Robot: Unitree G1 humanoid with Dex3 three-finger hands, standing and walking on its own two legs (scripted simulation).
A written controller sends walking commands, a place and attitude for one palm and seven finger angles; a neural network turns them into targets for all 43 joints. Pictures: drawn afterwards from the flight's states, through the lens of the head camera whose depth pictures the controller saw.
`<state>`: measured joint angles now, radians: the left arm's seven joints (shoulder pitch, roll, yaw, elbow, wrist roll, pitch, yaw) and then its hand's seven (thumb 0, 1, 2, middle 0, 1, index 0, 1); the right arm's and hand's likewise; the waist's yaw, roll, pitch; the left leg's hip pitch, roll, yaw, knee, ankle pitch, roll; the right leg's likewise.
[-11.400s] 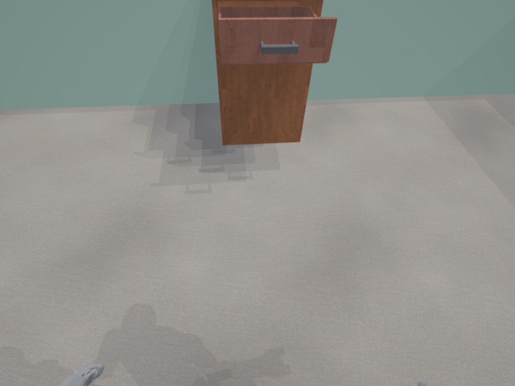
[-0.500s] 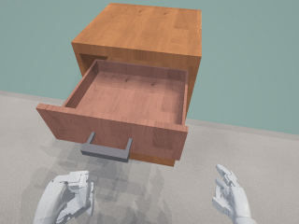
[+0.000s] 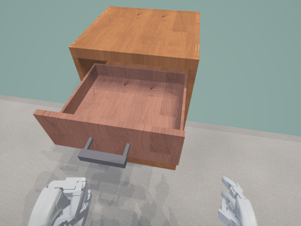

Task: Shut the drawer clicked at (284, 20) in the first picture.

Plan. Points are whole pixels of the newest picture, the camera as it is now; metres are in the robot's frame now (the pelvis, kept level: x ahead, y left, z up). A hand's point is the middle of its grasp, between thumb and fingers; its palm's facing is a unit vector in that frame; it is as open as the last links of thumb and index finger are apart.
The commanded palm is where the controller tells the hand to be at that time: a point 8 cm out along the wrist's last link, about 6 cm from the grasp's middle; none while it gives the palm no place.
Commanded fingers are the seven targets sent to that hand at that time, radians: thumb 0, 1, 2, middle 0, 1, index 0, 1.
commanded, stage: raise the hand and make a fist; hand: left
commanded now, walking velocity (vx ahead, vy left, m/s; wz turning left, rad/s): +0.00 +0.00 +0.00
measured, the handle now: (105, 151) +0.32 +0.16 +0.01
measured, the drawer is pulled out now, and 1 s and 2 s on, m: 0.29 0.29 0.29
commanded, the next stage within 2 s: bring the fist close to the handle in 0.14 s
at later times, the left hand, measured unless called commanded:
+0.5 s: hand (86, 207) +0.15 +0.15 +0.08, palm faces -0.07 -1.00 -0.06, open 3.3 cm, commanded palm +0.12 +0.20 +0.08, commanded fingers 0.00 0.90 0.90 -1.40 -1.60 -1.40 -1.60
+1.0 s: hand (101, 196) +0.19 +0.13 +0.04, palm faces -0.11 -0.99 -0.03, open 3.3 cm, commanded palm +0.17 +0.19 +0.03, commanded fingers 0.00 0.90 0.90 -1.40 -1.60 -1.40 -1.60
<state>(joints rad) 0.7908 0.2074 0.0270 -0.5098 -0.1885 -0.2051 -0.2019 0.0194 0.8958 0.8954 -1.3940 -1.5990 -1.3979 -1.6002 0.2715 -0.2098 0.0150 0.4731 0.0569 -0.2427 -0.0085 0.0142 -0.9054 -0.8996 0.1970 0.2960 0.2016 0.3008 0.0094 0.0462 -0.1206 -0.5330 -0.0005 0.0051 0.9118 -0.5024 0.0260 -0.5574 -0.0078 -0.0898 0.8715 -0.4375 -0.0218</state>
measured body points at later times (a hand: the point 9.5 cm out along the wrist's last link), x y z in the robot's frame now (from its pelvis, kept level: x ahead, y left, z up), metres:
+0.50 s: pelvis +0.00 -0.02 +0.00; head +0.02 -0.03 +0.45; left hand +0.15 +0.20 +0.08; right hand +0.20 -0.25 -0.05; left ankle -0.02 +0.10 -0.69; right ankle +0.00 -0.11 -0.69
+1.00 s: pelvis -0.01 +0.00 -0.02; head +0.04 +0.00 +0.42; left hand +0.19 +0.19 +0.04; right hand +0.17 -0.23 -0.09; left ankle -0.02 +0.10 -0.69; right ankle +0.00 -0.11 -0.69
